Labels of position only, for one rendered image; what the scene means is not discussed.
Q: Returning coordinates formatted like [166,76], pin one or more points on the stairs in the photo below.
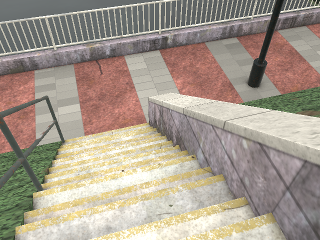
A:
[132,183]

